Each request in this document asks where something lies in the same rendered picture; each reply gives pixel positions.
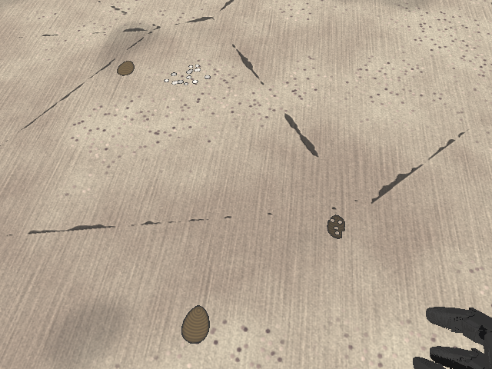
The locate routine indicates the robot right hand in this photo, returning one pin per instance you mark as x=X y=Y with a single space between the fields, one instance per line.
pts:
x=474 y=325

